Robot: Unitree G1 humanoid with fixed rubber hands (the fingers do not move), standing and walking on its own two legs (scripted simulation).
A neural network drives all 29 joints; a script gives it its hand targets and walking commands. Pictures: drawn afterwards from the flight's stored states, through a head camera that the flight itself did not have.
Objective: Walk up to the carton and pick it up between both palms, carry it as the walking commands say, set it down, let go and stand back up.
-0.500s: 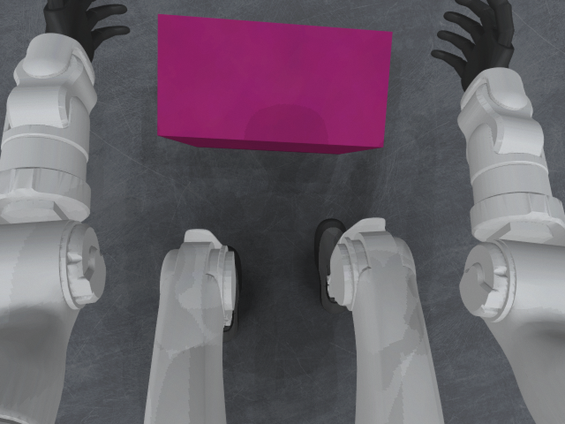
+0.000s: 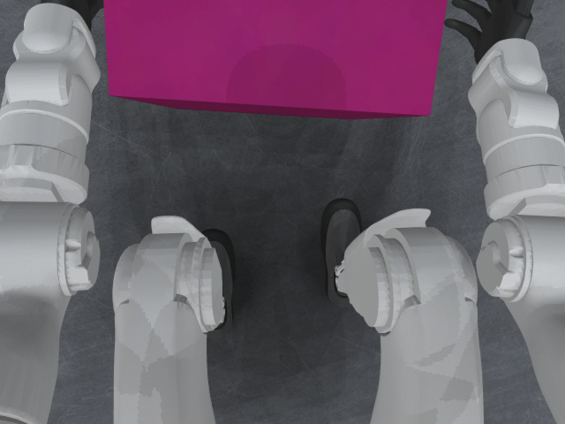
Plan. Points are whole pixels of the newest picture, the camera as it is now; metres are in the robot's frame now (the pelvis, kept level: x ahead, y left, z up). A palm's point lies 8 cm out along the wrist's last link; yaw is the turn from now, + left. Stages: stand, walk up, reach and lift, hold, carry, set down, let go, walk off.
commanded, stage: reach and lift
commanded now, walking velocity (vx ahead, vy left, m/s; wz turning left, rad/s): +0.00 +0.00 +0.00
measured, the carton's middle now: (273, 50) +0.50 -0.01 -0.23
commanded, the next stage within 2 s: none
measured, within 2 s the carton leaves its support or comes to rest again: leaves its support in 1.60 s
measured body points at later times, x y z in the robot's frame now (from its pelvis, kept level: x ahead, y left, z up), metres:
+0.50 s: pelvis -0.01 +0.00 +0.00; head +0.36 +0.00 +0.27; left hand +0.55 +0.19 -0.17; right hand +0.51 -0.24 -0.17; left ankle +0.09 +0.11 -0.33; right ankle +0.14 -0.13 -0.33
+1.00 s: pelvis -0.01 +0.00 +0.02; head +0.36 +0.01 +0.27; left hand +0.55 +0.18 -0.16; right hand +0.52 -0.21 -0.16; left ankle +0.09 +0.11 -0.33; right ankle +0.14 -0.13 -0.33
